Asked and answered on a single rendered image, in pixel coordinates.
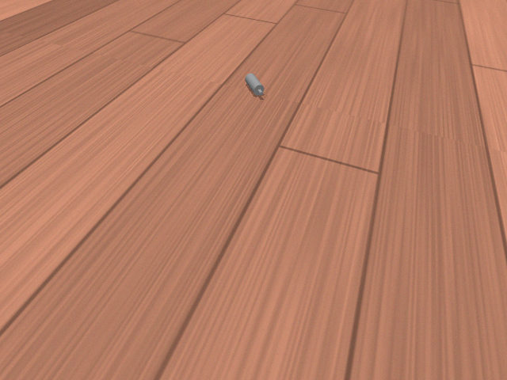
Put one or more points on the bottle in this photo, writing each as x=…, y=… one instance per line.
x=254, y=84

